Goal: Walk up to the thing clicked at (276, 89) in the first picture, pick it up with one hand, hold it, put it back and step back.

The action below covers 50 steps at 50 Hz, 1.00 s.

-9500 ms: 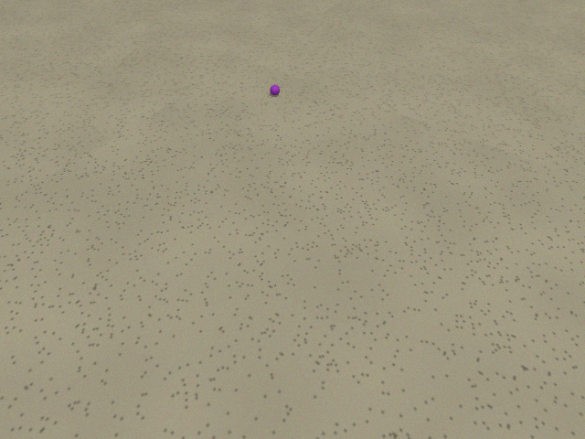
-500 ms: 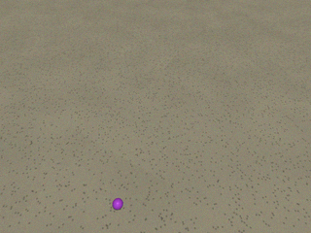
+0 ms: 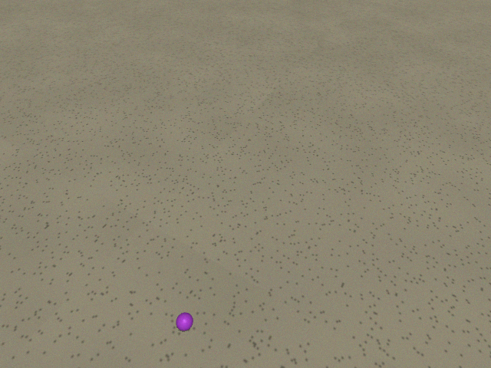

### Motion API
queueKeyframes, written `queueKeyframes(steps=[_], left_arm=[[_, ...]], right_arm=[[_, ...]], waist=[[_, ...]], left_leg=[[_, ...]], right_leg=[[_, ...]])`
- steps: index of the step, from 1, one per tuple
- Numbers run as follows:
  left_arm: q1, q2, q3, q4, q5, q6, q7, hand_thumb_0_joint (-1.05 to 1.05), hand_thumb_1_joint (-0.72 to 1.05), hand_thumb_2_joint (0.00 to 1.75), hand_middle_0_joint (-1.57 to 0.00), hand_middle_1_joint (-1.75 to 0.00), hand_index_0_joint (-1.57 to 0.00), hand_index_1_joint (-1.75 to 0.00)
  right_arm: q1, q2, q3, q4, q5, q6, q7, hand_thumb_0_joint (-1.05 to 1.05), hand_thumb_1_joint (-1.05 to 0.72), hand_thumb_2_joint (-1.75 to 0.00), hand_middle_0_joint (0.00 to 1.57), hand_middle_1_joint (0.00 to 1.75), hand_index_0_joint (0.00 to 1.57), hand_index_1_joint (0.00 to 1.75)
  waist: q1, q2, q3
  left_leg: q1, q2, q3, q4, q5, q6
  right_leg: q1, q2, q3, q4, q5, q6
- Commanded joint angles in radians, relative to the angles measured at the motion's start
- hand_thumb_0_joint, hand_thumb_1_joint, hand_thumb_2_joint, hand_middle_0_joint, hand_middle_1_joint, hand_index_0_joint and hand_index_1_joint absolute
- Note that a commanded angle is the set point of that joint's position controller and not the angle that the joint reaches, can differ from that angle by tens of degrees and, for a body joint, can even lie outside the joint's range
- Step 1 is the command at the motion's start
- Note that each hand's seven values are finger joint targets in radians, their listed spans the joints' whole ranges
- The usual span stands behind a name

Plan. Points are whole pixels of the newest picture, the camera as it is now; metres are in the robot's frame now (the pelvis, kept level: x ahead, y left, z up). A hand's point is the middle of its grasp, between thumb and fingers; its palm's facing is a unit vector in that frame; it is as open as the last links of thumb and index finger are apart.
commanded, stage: stand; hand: left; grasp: from above
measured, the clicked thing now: (184, 321) +0.42 +0.22 -0.75
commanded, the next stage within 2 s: rise first in 0.20 s
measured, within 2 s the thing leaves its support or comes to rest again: neither
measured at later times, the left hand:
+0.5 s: hand out of the picture +0.13 +0.25 -0.16, palm faces +0.00 -0.94 -0.34, open 8.4 cm
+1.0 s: hand out of the picture +0.12 +0.26 -0.23, palm faces -0.18 -0.86 -0.47, open 14.0 cm
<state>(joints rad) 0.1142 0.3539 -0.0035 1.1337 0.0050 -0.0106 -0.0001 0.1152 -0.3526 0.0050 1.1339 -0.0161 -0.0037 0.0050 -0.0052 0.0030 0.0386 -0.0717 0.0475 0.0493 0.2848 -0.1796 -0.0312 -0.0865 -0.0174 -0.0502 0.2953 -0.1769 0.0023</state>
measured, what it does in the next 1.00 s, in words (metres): lowers itself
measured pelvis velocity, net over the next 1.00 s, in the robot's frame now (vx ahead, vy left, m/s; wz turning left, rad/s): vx -0.02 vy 0.02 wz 0.01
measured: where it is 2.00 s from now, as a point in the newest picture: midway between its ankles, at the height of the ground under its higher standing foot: outside the picture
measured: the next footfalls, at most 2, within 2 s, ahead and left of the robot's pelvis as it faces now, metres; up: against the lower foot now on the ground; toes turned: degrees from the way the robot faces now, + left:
none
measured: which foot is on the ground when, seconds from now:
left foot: down 0.00-1.00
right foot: down 0.00-1.00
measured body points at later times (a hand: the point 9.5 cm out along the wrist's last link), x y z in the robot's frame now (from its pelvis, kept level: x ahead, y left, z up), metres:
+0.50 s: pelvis -0.02 +0.00 -0.01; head +0.04 +0.01 +0.43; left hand +0.13 +0.30 -0.14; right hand +0.08 -0.27 -0.14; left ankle -0.02 +0.14 -0.75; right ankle -0.01 -0.12 -0.75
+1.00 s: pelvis -0.02 +0.02 -0.09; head +0.07 +0.03 +0.35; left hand +0.13 +0.31 -0.20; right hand +0.14 -0.23 -0.19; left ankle -0.02 +0.14 -0.75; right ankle -0.01 -0.12 -0.75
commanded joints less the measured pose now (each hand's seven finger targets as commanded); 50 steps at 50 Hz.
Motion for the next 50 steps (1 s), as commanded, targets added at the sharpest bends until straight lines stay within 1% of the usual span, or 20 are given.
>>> queueKeyframes(steps=[1,14,15,16,17,18,19,20,21,22,24,26,28,31,33,37,39,42,45,50], left_arm=[[-0.033,0.214,0.042,-0.059,0.004,-0.022,0.011,0.0,0.9,0.9,-0.2,-0.3,-0.2,-0.3],[-0.033,0.213,0.041,-0.059,0.003,-0.022,0.01,0.0,0.9,0.9,-0.2,-0.3,-0.2,-0.3],[-0.029,0.213,0.041,-0.059,0.004,-0.021,0.011,0.0,0.83,0.95,-0.19,-0.38,-0.19,-0.38],[-0.38,0.027,0.039,-0.41,-0.048,-0.107,0.025,0.0,0.75,0.91,-0.21,-0.46,-0.19,-0.46],[-0.449,0.089,0.061,-0.329,-0.04,-0.094,0.029,0.0,0.67,0.93,-0.2,-0.54,-0.17,-0.54],[-0.261,0.202,0.128,-0.159,-0.013,-0.055,0.032,0.0,0.59,0.92,-0.19,-0.62,-0.17,-0.62],[-0.24,0.215,0.143,-0.104,0.009,-0.041,0.018,0.0,0.51,0.93,-0.19,-0.69,-0.18,-0.7],[-0.31,0.231,0.151,-0.112,0.032,-0.038,0.004,0.0,0.43,0.93,-0.17,-0.77,-0.17,-0.78],[-0.297,0.254,0.178,-0.105,0.066,-0.045,-0.006,0.0,0.35,0.93,-0.15,-0.85,-0.16,-0.84],[-0.189,0.219,0.183,-0.05,0.094,-0.033,-0.015,0.0,0.27,0.94,-0.13,-0.93,-0.15,-0.91],[-0.101,0.205,0.204,-0.107,0.127,-0.023,-0.021,0.0,0.11,0.97,-0.1,-0.99,-0.12,-0.97],[-0.068,0.184,0.2,-0.173,0.14,0.003,-0.004,0.0,-0.05,0.98,-0.08,-1.03,-0.1,-1.01],[-0.067,0.15,0.18,-0.242,0.15,0.045,0.006,0.0,-0.21,0.99,-0.07,-1.06,-0.09,-1.04],[-0.114,0.158,0.18,-0.3,0.169,0.083,0.024,0.0,-0.43,1.01,-0.08,-1.07,-0.08,-1.06],[-0.097,0.122,0.168,-0.322,0.181,0.088,0.029,0.0,-0.54,1.0,-0.08,-1.08,-0.08,-1.08],[-0.069,0.134,0.187,-0.458,0.215,0.067,0.038,0.0,-0.57,1.01,-0.08,-1.08,-0.08,-1.09],[-0.013,0.1,0.173,-0.495,0.229,0.07,0.041,0.0,-0.57,1.01,-0.08,-1.08,-0.08,-1.09],[0.034,0.124,0.189,-0.586,0.271,0.085,0.052,0.0,-0.58,1.03,-0.08,-1.08,-0.07,-1.09],[0.094,0.093,0.164,-0.664,0.286,0.114,0.052,0.0,-0.57,1.03,-0.08,-1.08,-0.06,-1.09],[0.124,0.1,0.165,-0.774,0.316,0.155,0.062,0.0,-0.56,1.01,-0.08,-1.08,-0.07,-1.08]], right_arm=[[-0.033,-0.206,-0.039,-0.057,0.004,-0.025,-0.013,0.0,-0.9,-0.9,0.2,0.3,0.2,0.3],[-0.028,-0.207,-0.039,-0.054,0.005,-0.026,-0.014,0.0,-0.9,-0.9,0.2,0.3,0.2,0.3],[-0.037,-0.207,-0.041,-0.055,0.005,-0.025,-0.014,0.0,-0.89,-0.9,0.2,0.3,0.2,0.3],[-0.013,-0.038,-0.002,-0.335,0.077,-0.071,-0.035,0.0,-0.95,-0.91,0.2,0.3,0.2,0.3],[0.042,-0.071,-0.008,-0.28,0.079,-0.072,-0.045,0.0,-0.92,-0.9,0.2,0.3,0.2,0.3],[0.077,-0.105,-0.03,-0.283,0.08,-0.06,-0.053,0.0,-0.92,-0.9,0.2,0.3,0.2,0.3],[0.09,-0.103,-0.044,-0.297,0.072,-0.055,-0.052,0.0,-0.92,-0.91,0.2,0.3,0.2,0.3],[0.094,-0.098,-0.049,-0.327,0.068,-0.056,-0.054,0.0,-0.93,-0.91,0.2,0.3,0.2,0.3],[0.105,-0.096,-0.066,-0.35,0.053,-0.06,-0.054,0.0,-0.93,-0.91,0.2,0.3,0.2,0.3],[0.142,-0.087,-0.076,-0.355,0.041,-0.062,-0.051,0.0,-0.93,-0.91,0.2,0.3,0.2,0.3],[0.157,-0.081,-0.091,-0.411,0.036,-0.067,-0.04,0.0,-0.91,-0.91,0.2,0.3,0.2,0.3],[0.147,-0.073,-0.095,-0.457,0.042,-0.068,-0.038,0.0,-0.9,-0.9,0.2,0.3,0.2,0.3],[0.138,-0.066,-0.096,-0.5,0.048,-0.066,-0.034,0.0,-0.91,-0.9,0.2,0.3,0.2,0.3],[0.109,-0.063,-0.095,-0.547,0.045,-0.072,-0.03,0.0,-0.91,-0.91,0.2,0.3,0.2,0.3],[0.117,-0.053,-0.095,-0.563,0.04,-0.085,-0.028,0.0,-0.9,-0.9,0.2,0.3,0.2,0.3],[0.131,-0.044,-0.103,-0.596,0.033,-0.113,-0.025,0.0,-0.9,-0.9,0.2,0.3,0.2,0.3],[0.137,-0.041,-0.107,-0.607,0.028,-0.122,-0.025,0.0,-0.89,-0.9,0.2,0.3,0.2,0.3],[0.129,-0.042,-0.107,-0.631,0.029,-0.13,-0.027,0.0,-0.88,-0.9,0.2,0.3,0.2,0.3],[0.122,-0.039,-0.109,-0.651,0.026,-0.137,-0.026,0.0,-0.88,-0.9,0.2,0.3,0.2,0.3],[0.097,-0.031,-0.106,-0.684,0.027,-0.154,-0.027,0.0,-0.88,-0.9,0.2,0.3,0.2,0.3]], waist=[[0.004,0.011,-0.056],[0.004,0.002,-0.057],[0.006,-0.001,-0.052],[-0.111,0.02,0.049],[-0.078,-0.008,-0.01],[-0.045,-0.03,0.003],[-0.039,-0.049,-0.044],[-0.037,-0.072,-0.072],[-0.021,-0.064,-0.143],[-0.009,-0.044,-0.185],[0.032,0.022,-0.278],[0.037,0.037,-0.271],[0.015,0.031,-0.277],[0.001,-0.015,-0.226],[-0.008,-0.003,-0.226],[0.0,0.035,-0.304],[-0.014,0.046,-0.34],[-0.001,0.057,-0.374],[-0.011,0.067,-0.394],[-0.024,0.049,-0.395]], left_leg=[[-0.009,0.106,-0.091,-0.039,0.149,0.039],[0.006,0.108,-0.087,-0.033,0.164,0.041],[0.01,0.11,-0.093,-0.036,0.172,0.038],[-0.14,-0.054,0.022,0.04,0.012,0.046],[-0.13,-0.05,0.012,0.053,0.002,0.05],[-0.153,-0.049,0.014,0.062,-0.006,0.048],[-0.183,-0.057,0.01,0.108,0.005,0.051],[-0.208,-0.053,0.005,0.144,0.022,0.055],[-0.218,-0.058,0.004,0.18,0.042,0.055],[-0.25,-0.063,0.0,0.213,0.073,0.05],[-0.262,-0.072,-0.001,0.264,0.125,0.038],[-0.276,-0.074,-0.005,0.264,0.125,0.032],[-0.278,-0.065,-0.015,0.275,0.132,0.031],[-0.359,-0.053,-0.021,0.336,0.071,0.033],[-0.407,-0.051,-0.023,0.389,0.02,0.031],[-0.482,-0.046,-0.032,0.509,0.01,0.029],[-0.498,-0.033,-0.045,0.556,0.039,0.025],[-0.54,-0.029,-0.057,0.61,0.068,0.024],[-0.567,-0.019,-0.073,0.647,0.074,0.022],[-0.672,-0.027,-0.069,0.713,-0.037,0.03]], right_leg=[[0.008,-0.129,0.103,-0.041,0.169,-0.021],[-0.002,-0.131,0.107,-0.034,0.183,-0.023],[-0.009,-0.125,0.097,-0.032,0.174,-0.021],[-0.211,0.002,0.034,0.01,0.071,-0.009],[-0.162,0.003,0.021,0.019,0.042,-0.007],[-0.153,0.009,0.011,0.027,0.007,-0.013],[-0.173,0.006,0.013,0.054,0.01,-0.015],[-0.189,0.005,0.011,0.094,0.032,-0.014],[-0.175,-0.003,0.017,0.135,0.067,-0.011],[-0.182,-0.006,0.017,0.18,0.098,-0.015],[-0.173,-0.001,0.018,0.243,0.128,-0.023],[-0.195,0.006,0.013,0.244,0.114,-0.024],[-0.226,0.014,0.005,0.261,0.112,-0.025],[-0.317,0.02,-0.004,0.307,0.037,-0.021],[-0.384,0.021,-0.004,0.359,-0.016,-0.023],[-0.486,0.016,0.002,0.487,-0.03,-0.023],[-0.536,0.019,-0.003,0.549,-0.016,-0.025],[-0.582,0.017,0.001,0.609,-0.014,-0.027],[-0.643,0.019,-0.003,0.658,-0.032,-0.025],[-0.697,0.015,0.004,0.701,-0.087,-0.022]])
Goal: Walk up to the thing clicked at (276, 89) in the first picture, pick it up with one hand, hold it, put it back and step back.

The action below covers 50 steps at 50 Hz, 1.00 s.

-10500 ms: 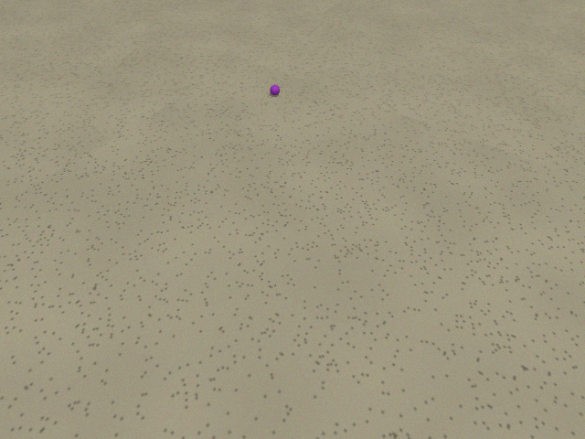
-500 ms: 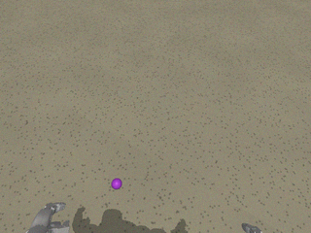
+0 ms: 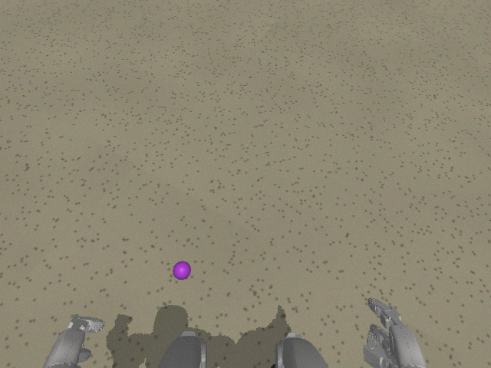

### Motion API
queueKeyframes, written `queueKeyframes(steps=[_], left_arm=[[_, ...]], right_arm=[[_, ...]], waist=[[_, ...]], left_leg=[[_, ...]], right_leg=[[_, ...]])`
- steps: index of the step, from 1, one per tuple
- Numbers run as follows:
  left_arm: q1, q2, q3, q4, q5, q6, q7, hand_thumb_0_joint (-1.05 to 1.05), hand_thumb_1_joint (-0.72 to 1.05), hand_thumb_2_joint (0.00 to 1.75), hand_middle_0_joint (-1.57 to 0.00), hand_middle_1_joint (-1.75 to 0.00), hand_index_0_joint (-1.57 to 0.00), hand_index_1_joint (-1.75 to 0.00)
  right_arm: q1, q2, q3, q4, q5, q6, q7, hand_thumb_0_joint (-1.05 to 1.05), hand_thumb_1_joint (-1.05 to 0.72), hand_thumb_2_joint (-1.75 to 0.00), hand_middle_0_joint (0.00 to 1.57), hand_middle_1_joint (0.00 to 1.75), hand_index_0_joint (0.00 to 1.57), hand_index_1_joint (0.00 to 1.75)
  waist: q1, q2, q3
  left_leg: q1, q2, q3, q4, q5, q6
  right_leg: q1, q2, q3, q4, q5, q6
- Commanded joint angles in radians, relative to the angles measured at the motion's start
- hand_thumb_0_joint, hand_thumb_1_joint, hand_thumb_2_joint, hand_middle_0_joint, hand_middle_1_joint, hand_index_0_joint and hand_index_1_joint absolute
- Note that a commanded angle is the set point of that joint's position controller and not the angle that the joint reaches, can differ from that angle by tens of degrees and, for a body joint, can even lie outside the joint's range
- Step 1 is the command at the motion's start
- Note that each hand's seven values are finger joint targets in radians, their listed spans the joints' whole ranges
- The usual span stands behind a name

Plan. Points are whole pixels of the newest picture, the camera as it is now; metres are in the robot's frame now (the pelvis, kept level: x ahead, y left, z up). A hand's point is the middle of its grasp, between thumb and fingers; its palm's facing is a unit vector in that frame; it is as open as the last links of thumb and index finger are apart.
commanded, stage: rise first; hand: left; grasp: from above
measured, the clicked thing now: (182, 270) +0.44 +0.20 -0.66
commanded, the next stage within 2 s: none
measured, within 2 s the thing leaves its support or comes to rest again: neither
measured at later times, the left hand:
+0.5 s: hand (133, 318) +0.24 +0.25 -0.33, palm faces -0.44 -0.45 -0.78, open 14.0 cm
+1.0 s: hand (150, 290) +0.33 +0.25 -0.46, palm faces -0.47 -0.10 -0.88, open 14.0 cm
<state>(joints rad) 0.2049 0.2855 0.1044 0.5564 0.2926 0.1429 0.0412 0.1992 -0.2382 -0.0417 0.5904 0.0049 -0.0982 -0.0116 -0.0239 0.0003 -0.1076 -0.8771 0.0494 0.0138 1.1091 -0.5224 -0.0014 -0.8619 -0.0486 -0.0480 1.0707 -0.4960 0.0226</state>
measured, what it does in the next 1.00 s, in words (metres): lowers itself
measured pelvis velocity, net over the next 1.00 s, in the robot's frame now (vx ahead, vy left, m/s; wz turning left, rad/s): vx -0.09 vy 0.00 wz -0.06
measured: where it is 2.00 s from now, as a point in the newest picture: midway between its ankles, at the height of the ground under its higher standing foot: outside the picture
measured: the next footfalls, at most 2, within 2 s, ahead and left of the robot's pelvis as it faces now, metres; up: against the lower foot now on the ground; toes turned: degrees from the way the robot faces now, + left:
none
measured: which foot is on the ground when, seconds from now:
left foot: down 0.00-1.00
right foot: down 0.00-1.00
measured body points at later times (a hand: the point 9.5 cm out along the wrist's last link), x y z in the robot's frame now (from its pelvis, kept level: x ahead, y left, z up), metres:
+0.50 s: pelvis -0.06 -0.01 -0.18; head +0.13 +0.00 +0.23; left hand +0.26 +0.27 -0.29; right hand +0.13 -0.28 -0.30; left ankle +0.00 +0.12 -0.66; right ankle +0.01 -0.14 -0.66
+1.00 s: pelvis -0.09 +0.00 -0.30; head +0.13 +0.03 +0.10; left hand +0.35 +0.26 -0.41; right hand -0.01 -0.29 -0.42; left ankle +0.00 +0.12 -0.66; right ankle +0.01 -0.14 -0.66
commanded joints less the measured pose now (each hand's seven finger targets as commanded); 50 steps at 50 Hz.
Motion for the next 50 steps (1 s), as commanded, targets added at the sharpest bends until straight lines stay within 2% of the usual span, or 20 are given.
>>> queueKeyframes(steps=[1,6,9,12,16,21,23,25,28,29,31,34,36,37,38,40,41,42,46,50], left_arm=[[-0.003,0.172,0.05,-0.203,0.036,0.004,0.023,0.0,-0.55,1.0,-0.08,-1.08,-0.07,-1.09],[-0.154,0.191,0.037,-0.111,0.126,-0.042,0.041,0.0,-0.55,1.01,-0.08,-1.07,-0.07,-1.08],[-0.204,0.177,-0.007,-0.085,0.196,-0.096,0.056,0.0,-0.53,1.0,-0.08,-1.07,-0.08,-1.07],[-0.265,0.209,-0.012,-0.06,0.26,-0.144,0.082,0.0,-0.53,1.0,-0.07,-1.07,-0.07,-1.08],[-0.338,0.288,0.032,-0.003,0.348,-0.173,0.135,0.0,-0.55,1.01,-0.07,-1.08,-0.07,-1.08],[-0.533,0.35,0.037,0.062,0.445,-0.185,0.173,0.0,-0.55,1.01,-0.07,-1.08,-0.07,-1.08],[-0.599,0.336,0.018,0.145,0.483,-0.195,0.182,0.0,-0.56,1.02,-0.07,-1.07,-0.07,-1.07],[-0.663,0.373,0.031,0.185,0.507,-0.217,0.192,0.0,-0.55,1.01,-0.07,-1.07,-0.08,-1.06],[-0.773,0.42,0.034,0.217,0.556,-0.246,0.201,0.0,-0.56,1.02,-0.08,-1.05,-0.08,-1.05],[-0.784,0.397,0.009,0.255,0.572,-0.253,0.202,0.0,-0.55,1.01,-0.07,-1.06,-0.08,-1.05],[-0.857,0.453,0.032,0.279,0.602,-0.275,0.213,0.0,-0.54,1.02,-0.09,-1.04,-0.09,-1.04],[-0.967,0.476,0.016,0.289,0.653,-0.3,0.229,0.0,-0.55,1.03,-0.08,-1.03,-0.08,-1.04],[-0.988,0.463,0.002,0.375,0.68,-0.307,0.241,0.0,-0.56,1.04,-0.08,-1.01,-0.07,-1.02],[-0.999,0.489,0.013,0.385,0.695,-0.314,0.251,0.0,-0.56,1.04,-0.08,-1.02,-0.07,-1.03],[-1.024,0.513,0.03,0.358,0.709,-0.317,0.262,0.0,-0.54,1.03,-0.09,-1.01,-0.08,-1.01],[-1.064,0.502,0.008,0.412,0.748,-0.319,0.272,0.0,-0.56,1.05,-0.08,-0.99,-0.07,-1.01],[-1.113,0.525,0.015,0.365,0.756,-0.33,0.282,0.0,-0.55,1.05,-0.08,-0.99,-0.07,-1.0],[-1.065,0.505,0.006,0.479,0.776,-0.318,0.289,0.0,-0.55,1.05,-0.09,-0.97,-0.08,-0.99],[-1.174,0.533,0.001,0.468,0.822,-0.335,0.318,0.0,-0.54,1.03,-0.09,-0.96,-0.08,-0.97],[-1.179,0.536,-0.009,0.571,0.86,-0.338,0.337,0.0,-0.52,1.02,-0.09,-0.97,-0.09,-0.98]], right_arm=[[0.006,-0.146,-0.057,-0.142,0.005,-0.065,-0.012,0.0,-0.88,-0.89,0.2,0.3,0.2,0.3],[-0.021,-0.154,-0.05,-0.138,0.0,-0.102,-0.01,0.0,-0.87,-0.89,0.2,0.3,0.2,0.3],[-0.031,-0.168,-0.054,-0.126,0.0,-0.125,0.002,0.0,-0.86,-0.89,0.2,0.3,0.2,0.3],[-0.038,-0.19,-0.064,-0.107,0.002,-0.138,0.008,0.0,-0.85,-0.89,0.2,0.3,0.2,0.3],[-0.04,-0.198,-0.073,-0.077,0.008,-0.128,0.015,0.0,-0.87,-0.9,0.2,0.3,0.2,0.3],[-0.035,-0.208,-0.088,-0.029,0.001,-0.107,0.026,0.0,-0.88,-0.9,0.2,0.3,0.2,0.3],[-0.016,-0.204,-0.09,-0.01,-0.003,-0.097,0.032,0.0,-0.9,-0.9,0.2,0.3,0.2,0.3],[-0.018,-0.2,-0.095,-0.001,-0.009,-0.086,0.038,0.0,-0.9,-0.9,0.2,0.3,0.2,0.3],[-0.003,-0.208,-0.101,0.016,-0.018,-0.075,0.043,0.0,-0.9,-0.9,0.2,0.3,0.2,0.3],[-0.001,-0.205,-0.103,0.026,-0.022,-0.071,0.045,0.0,-0.9,-0.9,0.2,0.3,0.2,0.3],[0.017,-0.208,-0.104,0.041,-0.028,-0.061,0.049,0.0,-0.91,-0.9,0.2,0.3,0.2,0.3],[0.031,-0.209,-0.104,0.059,-0.041,-0.045,0.052,0.0,-0.9,-0.9,0.2,0.3,0.2,0.3],[0.058,-0.21,-0.101,0.084,-0.047,-0.033,0.055,0.0,-0.9,-0.91,0.2,0.3,0.2,0.3],[0.054,-0.209,-0.1,0.091,-0.051,-0.026,0.057,0.0,-0.9,-0.9,0.2,0.3,0.2,0.3],[0.046,-0.209,-0.098,0.082,-0.055,-0.021,0.059,0.0,-0.9,-0.9,0.2,0.3,0.2,0.3],[0.068,-0.222,-0.097,0.105,-0.061,-0.009,0.064,0.0,-0.9,-0.9,0.2,0.3,0.2,0.3],[0.046,-0.223,-0.097,0.086,-0.062,-0.007,0.064,0.0,-0.9,-0.9,0.2,0.3,0.2,0.3],[0.075,-0.225,-0.09,0.121,-0.065,0.0,0.066,0.0,-0.9,-0.9,0.2,0.3,0.2,0.3],[0.055,-0.233,-0.085,0.108,-0.078,0.008,0.073,0.0,-0.9,-0.9,0.2,0.3,0.2,0.3],[0.081,-0.23,-0.074,0.141,-0.09,0.017,0.081,0.0,-0.9,-0.9,0.2,0.3,0.2,0.3]], waist=[[-0.015,0.056,-0.236],[-0.045,0.05,-0.241],[-0.037,0.075,-0.33],[-0.034,0.116,-0.415],[-0.003,0.091,-0.507],[-0.004,0.095,-0.599],[-0.023,0.044,-0.602],[-0.006,0.012,-0.628],[-0.015,0.017,-0.685],[-0.024,0.016,-0.672],[-0.023,0.005,-0.683],[-0.039,0.047,-0.716],[-0.064,0.025,-0.658],[-0.057,0.042,-0.641],[-0.037,0.063,-0.674],[-0.068,0.11,-0.666],[-0.059,0.129,-0.686],[-0.078,0.115,-0.637],[-0.089,0.171,-0.62],[-0.11,0.155,-0.615]], left_leg=[[0.107,-0.028,-0.036,-0.093,0.283,0.002],[-0.069,-0.032,-0.044,0.06,0.184,0.005],[-0.141,-0.037,-0.053,0.147,0.162,-0.002],[-0.174,-0.029,-0.077,0.224,0.174,-0.011],[-0.304,-0.044,-0.056,0.34,0.175,-0.001],[-0.436,-0.052,-0.033,0.477,0.155,0.011],[-0.535,-0.057,-0.027,0.535,0.116,0.019],[-0.609,-0.06,-0.013,0.578,0.061,0.022],[-0.654,-0.06,-0.007,0.641,0.044,0.025],[-0.677,-0.058,-0.004,0.664,0.031,0.026],[-0.723,-0.059,-0.002,0.695,0.016,0.03],[-0.719,-0.055,-0.003,0.737,0.008,0.03],[-0.785,-0.057,-0.011,0.753,-0.04,0.034],[-0.799,-0.058,-0.012,0.752,-0.071,0.033],[-0.771,-0.057,-0.01,0.76,-0.053,0.032],[-0.752,-0.054,-0.029,0.76,-0.073,0.026],[-0.743,-0.053,-0.03,0.772,-0.063,0.025],[-0.758,-0.053,-0.04,0.777,-0.072,0.025],[-0.773,-0.052,-0.054,0.793,-0.106,0.022],[-0.81,-0.056,-0.04,0.85,-0.071,0.028]], right_leg=[[0.041,0.046,0.002,-0.06,0.217,-0.042],[-0.166,0.043,0.004,0.098,0.134,-0.044],[-0.273,0.039,0.007,0.216,0.117,-0.046],[-0.407,0.036,0.003,0.325,0.114,-0.05],[-0.455,0.037,0.011,0.418,0.13,-0.053],[-0.542,0.036,0.019,0.5,0.117,-0.052],[-0.568,0.039,0.017,0.53,0.089,-0.05],[-0.559,0.039,0.023,0.548,0.041,-0.046],[-0.589,0.039,0.022,0.593,0.016,-0.045],[-0.612,0.041,0.021,0.602,0.006,-0.043],[-0.628,0.043,0.021,0.623,-0.017,-0.044],[-0.675,0.046,0.011,0.66,-0.023,-0.045],[-0.726,0.051,0.001,0.68,-0.074,-0.046],[-0.748,0.051,-0.002,0.691,-0.11,-0.048],[-0.752,0.05,-0.005,0.702,-0.093,-0.05],[-0.823,0.05,-0.029,0.745,-0.1,-0.057],[-0.831,0.051,-0.032,0.76,-0.09,-0.058],[-0.873,0.05,-0.041,0.775,-0.09,-0.059],[-0.95,0.045,-0.054,0.823,-0.111,-0.064],[-0.956,0.047,-0.055,0.847,-0.077,-0.061]])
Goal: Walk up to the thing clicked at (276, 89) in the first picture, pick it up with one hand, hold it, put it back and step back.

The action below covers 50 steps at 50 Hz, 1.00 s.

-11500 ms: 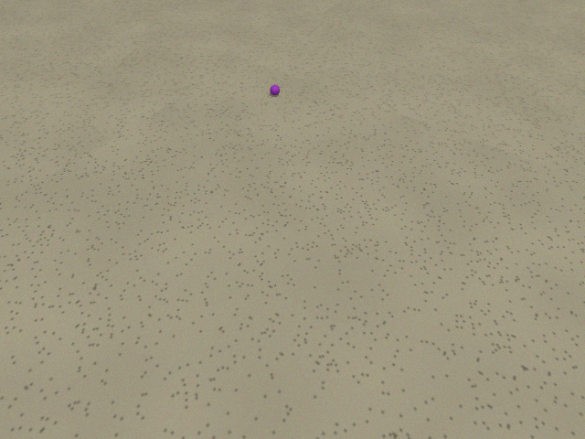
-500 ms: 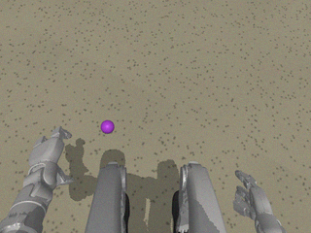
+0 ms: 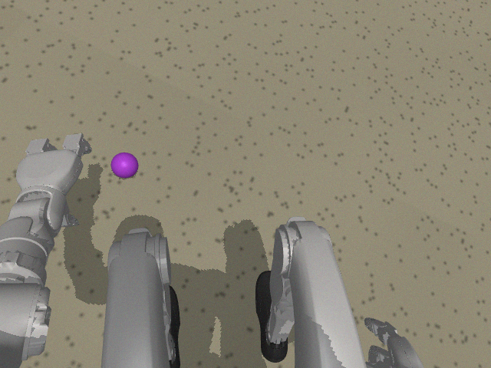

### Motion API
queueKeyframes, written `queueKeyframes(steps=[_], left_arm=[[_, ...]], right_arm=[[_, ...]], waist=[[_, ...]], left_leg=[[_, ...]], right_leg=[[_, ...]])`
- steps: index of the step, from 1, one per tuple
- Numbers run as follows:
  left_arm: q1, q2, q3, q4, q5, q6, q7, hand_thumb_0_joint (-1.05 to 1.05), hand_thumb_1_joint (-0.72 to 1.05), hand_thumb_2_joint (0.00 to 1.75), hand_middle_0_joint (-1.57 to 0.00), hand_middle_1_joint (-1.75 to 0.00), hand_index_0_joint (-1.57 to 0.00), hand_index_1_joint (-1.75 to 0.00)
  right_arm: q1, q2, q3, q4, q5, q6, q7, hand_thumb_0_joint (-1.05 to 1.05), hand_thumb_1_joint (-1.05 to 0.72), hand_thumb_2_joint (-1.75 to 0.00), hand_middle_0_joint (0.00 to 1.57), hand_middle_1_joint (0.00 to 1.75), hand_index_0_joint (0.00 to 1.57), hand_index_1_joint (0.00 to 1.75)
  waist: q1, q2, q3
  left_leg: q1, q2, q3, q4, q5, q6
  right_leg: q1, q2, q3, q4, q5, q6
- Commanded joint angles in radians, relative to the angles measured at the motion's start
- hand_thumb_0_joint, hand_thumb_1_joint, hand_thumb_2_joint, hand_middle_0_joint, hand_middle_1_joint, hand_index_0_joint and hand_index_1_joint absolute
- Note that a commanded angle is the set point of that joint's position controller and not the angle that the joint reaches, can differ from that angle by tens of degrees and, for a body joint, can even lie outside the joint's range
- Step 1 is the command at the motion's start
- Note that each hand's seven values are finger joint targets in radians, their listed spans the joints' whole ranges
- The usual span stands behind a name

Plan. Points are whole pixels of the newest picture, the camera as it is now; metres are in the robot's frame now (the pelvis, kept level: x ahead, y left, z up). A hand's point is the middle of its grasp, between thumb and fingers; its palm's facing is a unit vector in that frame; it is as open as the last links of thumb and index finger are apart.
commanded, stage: rise first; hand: left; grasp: from above
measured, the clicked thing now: (124, 165) +0.52 +0.23 -0.36
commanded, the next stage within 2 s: none
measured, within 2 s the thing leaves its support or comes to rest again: neither
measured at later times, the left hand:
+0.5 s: hand (84, 179) +0.44 +0.27 -0.22, palm faces -0.46 -0.04 -0.89, open 13.9 cm
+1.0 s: hand (90, 174) +0.46 +0.27 -0.24, palm faces -0.46 -0.05 -0.89, open 14.0 cm
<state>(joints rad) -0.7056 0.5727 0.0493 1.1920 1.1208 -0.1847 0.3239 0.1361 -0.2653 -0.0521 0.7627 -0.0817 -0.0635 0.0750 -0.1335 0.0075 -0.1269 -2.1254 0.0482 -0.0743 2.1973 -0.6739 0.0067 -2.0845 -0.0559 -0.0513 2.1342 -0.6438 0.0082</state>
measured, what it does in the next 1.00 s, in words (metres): lowers itself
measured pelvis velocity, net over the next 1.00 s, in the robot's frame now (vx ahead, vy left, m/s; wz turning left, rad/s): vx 0.01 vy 0.00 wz -0.04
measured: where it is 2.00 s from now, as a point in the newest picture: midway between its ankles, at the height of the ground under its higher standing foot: (220, 339)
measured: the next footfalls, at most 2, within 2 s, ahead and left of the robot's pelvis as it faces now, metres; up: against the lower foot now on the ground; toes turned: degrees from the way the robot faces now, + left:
none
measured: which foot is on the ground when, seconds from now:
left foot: down 0.00-1.00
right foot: down 0.00-1.00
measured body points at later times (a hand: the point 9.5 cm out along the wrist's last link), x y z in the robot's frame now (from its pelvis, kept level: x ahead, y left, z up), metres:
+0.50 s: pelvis +0.01 +0.00 -0.05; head +0.24 +0.05 +0.34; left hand +0.46 +0.27 -0.17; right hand +0.08 -0.27 -0.17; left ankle +0.09 +0.12 -0.36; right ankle +0.10 -0.13 -0.36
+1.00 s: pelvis +0.01 +0.00 -0.06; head +0.25 +0.05 +0.31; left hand +0.48 +0.27 -0.19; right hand +0.06 -0.28 -0.17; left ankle +0.09 +0.12 -0.36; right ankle +0.10 -0.13 -0.36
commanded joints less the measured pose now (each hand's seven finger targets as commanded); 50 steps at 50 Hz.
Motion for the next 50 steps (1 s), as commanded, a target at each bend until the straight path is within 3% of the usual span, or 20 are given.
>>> queueKeyframes(steps=[1,2,4,7,9,10,16,27,32,35,41,43,44,47,50], left_arm=[[-0.316,0.246,0.041,-0.101,0.042,-0.016,0.061,0.0,-0.52,1.01,-0.09,-0.98,-0.09,-0.98],[-0.288,0.255,0.047,-0.056,0.053,-0.013,0.065,0.0,-0.52,1.01,-0.09,-0.97,-0.09,-0.97],[-0.342,0.245,0.032,-0.063,0.077,-0.016,0.074,0.0,-0.52,1.01,-0.1,-0.97,-0.09,-0.97],[-0.323,0.265,0.051,-0.009,0.099,-0.02,0.088,0.0,-0.51,0.99,-0.09,-1.0,-0.1,-0.99],[-0.411,0.27,0.039,-0.061,0.112,-0.03,0.097,0.0,-0.52,1.0,-0.08,-1.0,-0.08,-0.99],[-0.369,0.262,0.037,0.013,0.121,-0.026,0.101,0.0,-0.52,1.0,-0.08,-1.0,-0.09,-0.99],[-0.447,0.275,0.046,0.013,0.129,-0.026,0.128,0.0,-0.52,0.99,-0.07,-1.02,-0.09,-1.0],[-0.469,0.285,0.052,0.078,0.13,-0.016,0.138,0.0,-0.51,0.98,-0.08,-1.04,-0.1,-1.02],[-0.468,0.325,0.075,0.084,0.128,-0.02,0.142,0.0,-0.53,0.99,-0.07,-1.04,-0.09,-1.03],[-0.469,0.307,0.06,0.1,0.129,-0.023,0.14,0.0,-0.53,0.99,-0.07,-1.05,-0.09,-1.03],[-0.481,0.341,0.077,0.086,0.127,-0.032,0.148,0.0,-0.53,0.99,-0.08,-1.04,-0.09,-1.02],[-0.466,0.32,0.062,0.104,0.128,-0.029,0.146,0.0,-0.53,0.99,-0.07,-1.05,-0.09,-1.03],[-0.48,0.327,0.069,0.101,0.13,-0.03,0.147,0.0,-0.53,0.99,-0.07,-1.05,-0.09,-1.03],[-0.485,0.357,0.085,0.089,0.13,-0.029,0.153,0.0,-0.53,0.99,-0.07,-1.03,-0.09,-1.02],[-0.487,0.333,0.066,0.107,0.13,-0.026,0.152,0.0,-0.53,0.99,-0.07,-1.05,-0.09,-1.03]], right_arm=[[0.142,-0.206,-0.066,-0.045,-0.008,-0.018,-0.004,0.0,-0.9,-0.9,0.2,0.3,0.2,0.3],[0.149,-0.212,-0.063,-0.031,-0.01,-0.017,-0.002,0.0,-0.9,-0.9,0.2,0.3,0.2,0.3],[0.151,-0.214,-0.062,-0.032,-0.015,-0.016,0.002,0.0,-0.9,-0.9,0.2,0.3,0.2,0.3],[0.175,-0.214,-0.059,-0.013,-0.024,-0.008,0.01,0.0,-0.9,-0.9,0.2,0.3,0.2,0.3],[0.16,-0.214,-0.059,-0.033,-0.028,-0.009,0.013,0.0,-0.9,-0.9,0.2,0.3,0.2,0.3],[0.166,-0.21,-0.055,-0.021,-0.033,-0.006,0.016,0.0,-0.9,-0.9,0.2,0.3,0.2,0.3],[0.177,-0.214,-0.051,-0.017,-0.046,-0.009,0.024,0.0,-0.9,-0.9,0.2,0.3,0.2,0.3],[0.196,-0.219,-0.036,-0.011,-0.056,-0.012,0.038,0.0,-0.91,-0.91,0.2,0.3,0.2,0.3],[0.209,-0.226,-0.029,-0.007,-0.061,-0.011,0.041,0.0,-0.91,-0.9,0.2,0.3,0.2,0.3],[0.207,-0.224,-0.023,-0.006,-0.064,-0.013,0.046,0.0,-0.9,-0.9,0.2,0.3,0.2,0.3],[0.213,-0.236,-0.019,-0.007,-0.067,-0.013,0.048,0.0,-0.91,-0.9,0.2,0.3,0.2,0.3],[0.212,-0.234,-0.019,-0.004,-0.066,-0.015,0.051,0.0,-0.91,-0.9,0.2,0.3,0.2,0.3],[0.22,-0.242,-0.015,-0.002,-0.069,-0.015,0.051,0.0,-0.91,-0.9,0.2,0.3,0.2,0.3],[0.228,-0.248,-0.014,-0.002,-0.07,-0.014,0.054,0.0,-0.9,-0.9,0.2,0.3,0.2,0.3],[0.222,-0.249,-0.009,-0.003,-0.072,-0.015,0.057,0.0,-0.91,-0.9,0.2,0.3,0.2,0.3]], waist=[[-0.004,0.16,-0.617],[-0.002,0.169,-0.594],[-0.016,0.204,-0.611],[-0.019,0.189,-0.616],[-0.026,0.202,-0.638],[-0.035,0.192,-0.606],[-0.04,0.205,-0.642],[-0.064,0.218,-0.617],[-0.061,0.19,-0.63],[-0.071,0.203,-0.606],[-0.071,0.203,-0.614],[-0.073,0.214,-0.601],[-0.084,0.209,-0.601],[-0.077,0.22,-0.625],[-0.089,0.222,-0.589]], left_leg=[[0.445,-0.054,0.047,-0.231,0.093,0.019],[0.445,-0.051,0.037,-0.233,0.09,0.016],[0.455,-0.051,0.036,-0.223,0.099,0.013],[0.444,-0.053,0.038,-0.195,0.141,0.015],[0.442,-0.051,0.039,-0.179,0.134,0.017],[0.423,-0.054,0.044,-0.173,0.128,0.018],[0.421,-0.049,0.041,-0.142,0.139,0.018],[0.365,-0.049,0.044,-0.097,0.148,0.022],[0.322,-0.051,0.059,-0.068,0.155,0.029],[0.323,-0.05,0.054,-0.062,0.162,0.027],[0.299,-0.049,0.055,-0.045,0.156,0.028],[0.312,-0.048,0.054,-0.044,0.165,0.025],[0.304,-0.049,0.053,-0.037,0.167,0.027],[0.313,-0.048,0.051,-0.031,0.182,0.026],[0.297,-0.048,0.048,-0.033,0.166,0.024]], right_leg=[[0.256,0.054,-0.053,-0.209,0.083,-0.047],[0.225,0.052,-0.059,-0.19,0.081,-0.049],[0.212,0.052,-0.062,-0.172,0.096,-0.05],[0.219,0.052,-0.065,-0.152,0.128,-0.049],[0.203,0.053,-0.065,-0.145,0.126,-0.05],[0.202,0.054,-0.065,-0.142,0.119,-0.049],[0.184,0.055,-0.07,-0.113,0.132,-0.048],[0.165,0.054,-0.072,-0.071,0.151,-0.046],[0.209,0.058,-0.068,-0.07,0.165,-0.041],[0.19,0.06,-0.073,-0.06,0.171,-0.043],[0.2,0.062,-0.075,-0.055,0.17,-0.04],[0.185,0.064,-0.078,-0.046,0.177,-0.043],[0.188,0.063,-0.08,-0.045,0.185,-0.041],[0.199,0.063,-0.081,-0.038,0.197,-0.04],[0.173,0.065,-0.086,-0.033,0.183,-0.043]])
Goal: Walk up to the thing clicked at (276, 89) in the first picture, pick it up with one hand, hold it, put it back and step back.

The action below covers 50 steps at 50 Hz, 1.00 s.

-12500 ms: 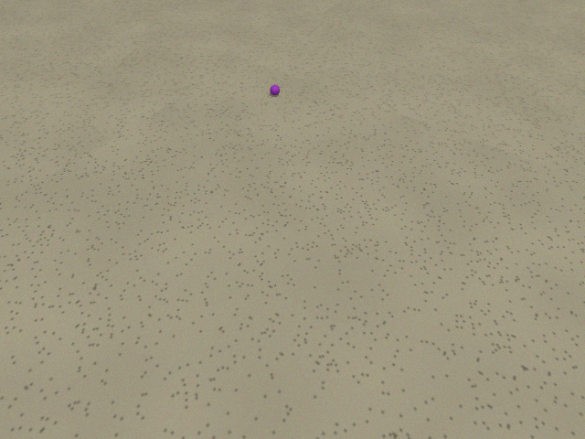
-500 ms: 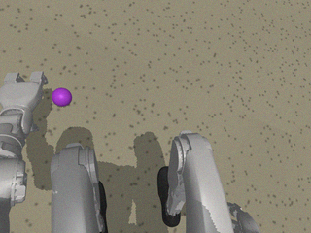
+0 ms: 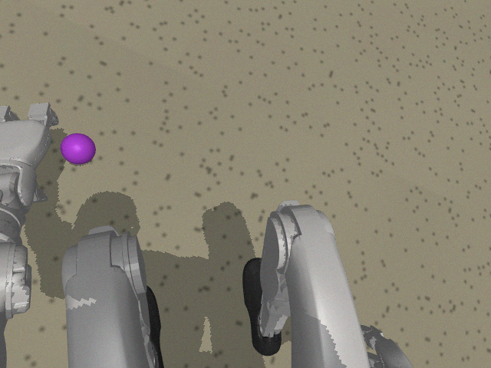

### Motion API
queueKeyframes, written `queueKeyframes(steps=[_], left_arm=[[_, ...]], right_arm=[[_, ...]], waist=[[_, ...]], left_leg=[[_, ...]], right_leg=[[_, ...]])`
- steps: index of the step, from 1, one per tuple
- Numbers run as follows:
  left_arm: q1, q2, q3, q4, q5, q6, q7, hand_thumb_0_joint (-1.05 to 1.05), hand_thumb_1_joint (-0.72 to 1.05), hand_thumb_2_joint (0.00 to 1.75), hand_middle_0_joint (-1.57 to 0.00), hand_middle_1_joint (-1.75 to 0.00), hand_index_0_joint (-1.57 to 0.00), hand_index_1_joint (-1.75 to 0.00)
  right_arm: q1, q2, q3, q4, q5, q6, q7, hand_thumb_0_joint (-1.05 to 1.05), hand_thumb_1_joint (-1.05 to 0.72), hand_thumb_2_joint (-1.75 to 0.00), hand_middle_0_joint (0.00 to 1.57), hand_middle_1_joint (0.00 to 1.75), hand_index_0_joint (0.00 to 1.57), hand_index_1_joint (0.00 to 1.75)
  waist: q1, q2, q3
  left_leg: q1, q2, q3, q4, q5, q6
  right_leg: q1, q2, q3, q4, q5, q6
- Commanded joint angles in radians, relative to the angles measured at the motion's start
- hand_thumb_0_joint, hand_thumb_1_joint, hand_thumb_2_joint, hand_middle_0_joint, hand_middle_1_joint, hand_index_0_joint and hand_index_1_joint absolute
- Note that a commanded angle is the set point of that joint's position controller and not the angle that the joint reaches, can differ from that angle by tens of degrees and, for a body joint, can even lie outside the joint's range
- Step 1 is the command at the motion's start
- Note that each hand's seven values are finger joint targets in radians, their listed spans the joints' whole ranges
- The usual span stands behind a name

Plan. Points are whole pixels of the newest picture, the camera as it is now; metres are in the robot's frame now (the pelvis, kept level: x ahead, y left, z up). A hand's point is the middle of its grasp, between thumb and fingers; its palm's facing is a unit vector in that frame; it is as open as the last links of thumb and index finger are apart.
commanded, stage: rise first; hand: left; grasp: from above
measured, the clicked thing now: (78, 148) +0.50 +0.25 -0.30
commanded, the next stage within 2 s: approach in 1.70 s
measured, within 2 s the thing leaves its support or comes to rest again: neither
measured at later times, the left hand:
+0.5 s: hand (33, 157) +0.45 +0.29 -0.19, palm faces -0.45 -0.06 -0.89, open 13.8 cm
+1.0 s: hand (30, 150) +0.46 +0.29 -0.18, palm faces -0.45 -0.06 -0.89, open 13.6 cm
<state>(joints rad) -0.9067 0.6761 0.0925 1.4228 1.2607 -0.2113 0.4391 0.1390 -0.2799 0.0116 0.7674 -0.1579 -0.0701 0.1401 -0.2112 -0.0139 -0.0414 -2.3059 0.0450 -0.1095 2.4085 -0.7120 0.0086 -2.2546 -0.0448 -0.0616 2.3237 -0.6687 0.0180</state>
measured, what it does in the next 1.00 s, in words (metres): stands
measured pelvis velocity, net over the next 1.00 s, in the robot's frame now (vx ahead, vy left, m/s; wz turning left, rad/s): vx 0.00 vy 0.00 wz -0.02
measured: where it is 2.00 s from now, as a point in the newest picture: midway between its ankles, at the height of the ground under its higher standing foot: (207, 337)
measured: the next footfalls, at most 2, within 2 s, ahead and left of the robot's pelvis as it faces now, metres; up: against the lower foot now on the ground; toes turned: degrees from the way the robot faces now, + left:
none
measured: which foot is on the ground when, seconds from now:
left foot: down 0.00-1.00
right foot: down 0.00-1.00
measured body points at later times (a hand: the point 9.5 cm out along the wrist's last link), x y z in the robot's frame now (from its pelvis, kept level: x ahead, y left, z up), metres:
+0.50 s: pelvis +0.00 +0.00 -0.01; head +0.24 +0.07 +0.36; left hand +0.47 +0.29 -0.14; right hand +0.05 -0.28 -0.11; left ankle +0.07 +0.13 -0.30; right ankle +0.10 -0.13 -0.30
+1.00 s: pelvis +0.00 +0.00 -0.01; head +0.24 +0.07 +0.36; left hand +0.48 +0.29 -0.13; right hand +0.04 -0.27 -0.11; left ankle +0.07 +0.13 -0.30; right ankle +0.10 -0.13 -0.30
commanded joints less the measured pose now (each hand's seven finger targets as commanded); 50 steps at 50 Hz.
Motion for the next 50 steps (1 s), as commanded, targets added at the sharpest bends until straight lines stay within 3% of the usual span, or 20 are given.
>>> queueKeyframes(steps=[1,5,8,10,16,19,21,25,26,29,32,34,36,37,40,42,44,48,50], left_arm=[[-0.301,0.242,0.029,-0.129,-0.011,-0.001,0.037,0.0,-0.53,0.99,-0.07,-1.05,-0.09,-1.03],[-0.3,0.232,0.024,-0.129,-0.004,0.001,0.042,0.0,-0.53,0.99,-0.07,-1.04,-0.08,-1.02],[-0.313,0.221,0.011,-0.094,0.001,0.001,0.043,0.0,-0.54,0.99,-0.07,-1.04,-0.08,-1.03],[-0.322,0.231,0.014,-0.093,0.005,0.002,0.046,0.0,-0.56,1.05,-0.12,-1.0,-0.09,-1.03],[-0.323,0.253,0.019,-0.07,0.007,0.002,0.046,0.0,-0.5,0.97,-0.11,-1.03,-0.12,-1.02],[-0.334,0.284,0.034,-0.07,0.002,0.001,0.047,0.0,-0.5,0.97,-0.11,-1.02,-0.12,-1.01],[-0.339,0.271,0.023,-0.059,0.011,0.004,0.043,0.0,-0.51,0.98,-0.11,-1.01,-0.11,-1.01],[-0.362,0.289,0.026,-0.064,0.007,0.001,0.039,0.0,-0.5,0.97,-0.11,-1.03,-0.11,-1.02],[-0.349,0.278,0.019,-0.025,0.012,0.003,0.033,0.0,-0.49,0.96,-0.12,-1.01,-0.13,-1.01],[-0.349,0.317,0.038,-0.053,0.009,-0.005,0.031,0.0,-0.49,0.96,-0.13,-1.0,-0.13,-1.0],[-0.357,0.317,0.029,-0.057,0.014,-0.006,0.026,0.0,-0.48,0.96,-0.13,-1.01,-0.13,-1.0],[-0.366,0.339,0.045,-0.068,0.012,-0.008,0.03,0.0,-0.48,0.95,-0.13,-1.0,-0.14,-0.99],[-0.374,0.31,0.024,-0.038,0.01,-0.004,0.023,0.0,-0.48,0.95,-0.13,-1.0,-0.14,-1.0],[-0.385,0.337,0.035,-0.045,0.011,-0.007,0.022,0.0,-0.49,0.96,-0.14,-0.99,-0.13,-0.99],[-0.347,0.34,0.042,-0.088,0.013,-0.009,0.018,0.0,-0.48,0.95,-0.15,-0.98,-0.15,-0.98],[-0.356,0.3,0.019,-0.075,0.004,-0.004,0.011,0.0,-0.47,0.95,-0.14,-0.98,-0.15,-0.98],[-0.369,0.331,0.037,-0.11,0.001,-0.006,0.01,0.0,-0.48,0.96,-0.15,-0.97,-0.15,-0.98],[-0.359,0.298,0.015,-0.09,0.003,-0.004,0.003,0.0,-0.45,0.94,-0.18,-0.94,-0.17,-0.95],[-0.355,0.328,0.034,-0.098,0.006,-0.004,0.002,0.0,-0.44,0.92,-0.18,-0.95,-0.18,-0.95]], right_arm=[[0.217,-0.237,-0.075,-0.008,0.005,-0.009,-0.008,0.0,-0.91,-0.9,0.2,0.3,0.2,0.3],[0.214,-0.238,-0.07,-0.01,0.005,-0.006,-0.008,0.0,-0.9,-0.9,0.2,0.3,0.2,0.3],[0.216,-0.243,-0.064,-0.011,0.004,-0.009,-0.009,0.0,-0.9,-0.9,0.2,0.3,0.2,0.3],[0.216,-0.242,-0.058,-0.01,0.0,-0.011,-0.006,0.0,-0.91,-0.9,0.2,0.3,0.2,0.3],[0.228,-0.242,-0.045,-0.013,-0.005,-0.015,-0.003,0.0,-0.91,-0.9,0.2,0.3,0.2,0.3],[0.218,-0.245,-0.043,-0.017,-0.006,-0.015,-0.003,0.0,-0.91,-0.9,0.2,0.3,0.2,0.3],[0.223,-0.246,-0.038,-0.016,-0.008,-0.016,-0.002,0.0,-0.91,-0.9,0.2,0.3,0.2,0.3],[0.218,-0.254,-0.035,-0.018,-0.008,-0.017,-0.003,0.0,-0.91,-0.9,0.2,0.3,0.2,0.3],[0.227,-0.253,-0.03,-0.015,-0.014,-0.018,0.0,0.0,-0.91,-0.9,0.2,0.3,0.2,0.3],[0.225,-0.254,-0.024,-0.022,-0.017,-0.017,-0.001,0.0,-0.91,-0.9,0.2,0.3,0.2,0.3],[0.224,-0.254,-0.019,-0.02,-0.016,-0.016,0.002,0.0,-0.91,-0.9,0.2,0.3,0.2,0.3],[0.23,-0.26,-0.021,-0.025,-0.013,-0.015,0.0,0.0,-0.91,-0.9,0.2,0.3,0.2,0.3],[0.231,-0.257,-0.018,-0.017,-0.017,-0.016,0.003,0.0,-0.91,-0.9,0.2,0.3,0.2,0.3],[0.232,-0.263,-0.017,-0.022,-0.016,-0.017,0.005,0.0,-0.91,-0.9,0.2,0.3,0.2,0.3],[0.233,-0.264,-0.022,-0.026,-0.013,-0.013,0.002,0.0,-0.91,-0.9,0.2,0.3,0.2,0.3],[0.237,-0.259,-0.02,-0.026,-0.014,-0.013,0.006,0.0,-0.9,-0.9,0.2,0.3,0.2,0.3],[0.243,-0.266,-0.026,-0.027,-0.007,-0.008,0.002,0.0,-0.91,-0.9,0.2,0.3,0.2,0.3],[0.24,-0.259,-0.027,-0.026,-0.002,-0.004,0.001,0.0,-0.91,-0.9,0.2,0.3,0.2,0.3],[0.247,-0.26,-0.027,-0.028,0.0,-0.004,0.002,0.0,-0.91,-0.9,0.2,0.3,0.2,0.3]], waist=[[-0.009,0.248,-0.674],[-0.002,0.274,-0.693],[-0.025,0.269,-0.659],[-0.025,0.274,-0.66],[-0.039,0.248,-0.671],[-0.028,0.258,-0.666],[-0.042,0.27,-0.652],[-0.043,0.299,-0.655],[-0.063,0.277,-0.631],[-0.042,0.271,-0.656],[-0.05,0.296,-0.654],[-0.051,0.303,-0.674],[-0.066,0.288,-0.629],[-0.067,0.295,-0.616],[-0.035,0.341,-0.686],[-0.058,0.314,-0.662],[-0.048,0.321,-0.69],[-0.053,0.319,-0.672],[-0.046,0.316,-0.666]], left_leg=[[0.477,-0.043,0.081,-0.243,0.186,0.023],[0.501,-0.045,0.072,-0.253,0.2,0.014],[0.494,-0.044,0.06,-0.25,0.188,0.014],[0.496,-0.046,0.066,-0.243,0.193,0.015],[0.459,-0.049,0.081,-0.211,0.216,0.025],[0.44,-0.049,0.079,-0.22,0.188,0.024],[0.459,-0.047,0.074,-0.218,0.185,0.02],[0.481,-0.045,0.061,-0.224,0.19,0.014],[0.456,-0.046,0.066,-0.211,0.19,0.019],[0.438,-0.05,0.073,-0.208,0.185,0.023],[0.454,-0.046,0.069,-0.204,0.201,0.019],[0.462,-0.047,0.066,-0.204,0.214,0.018],[0.456,-0.045,0.065,-0.205,0.186,0.019],[0.437,-0.046,0.063,-0.209,0.174,0.019],[0.496,-0.047,0.064,-0.223,0.207,0.011],[0.479,-0.045,0.065,-0.213,0.212,0.015],[0.484,-0.048,0.063,-0.221,0.218,0.015],[0.491,-0.045,0.062,-0.222,0.22,0.013],[0.475,-0.049,0.068,-0.225,0.221,0.015]], right_leg=[[0.329,0.053,-0.076,-0.223,0.192,-0.054],[0.309,0.054,-0.083,-0.204,0.196,-0.059],[0.28,0.053,-0.092,-0.198,0.188,-0.057],[0.286,0.053,-0.089,-0.199,0.195,-0.056],[0.343,0.055,-0.081,-0.206,0.228,-0.048],[0.329,0.056,-0.082,-0.207,0.195,-0.051],[0.309,0.057,-0.09,-0.201,0.19,-0.053],[0.287,0.055,-0.096,-0.189,0.194,-0.055],[0.297,0.057,-0.096,-0.192,0.201,-0.052],[0.332,0.057,-0.089,-0.206,0.196,-0.049],[0.322,0.061,-0.094,-0.19,0.211,-0.052],[0.323,0.057,-0.096,-0.184,0.221,-0.052],[0.296,0.058,-0.099,-0.189,0.201,-0.052],[0.293,0.058,-0.101,-0.192,0.186,-0.052],[0.313,0.056,-0.101,-0.186,0.21,-0.056],[0.314,0.059,-0.102,-0.193,0.223,-0.053],[0.324,0.056,-0.099,-0.195,0.227,-0.053],[0.31,0.059,-0.1,-0.2,0.229,-0.054],[0.326,0.055,-0.096,-0.199,0.23,-0.053]])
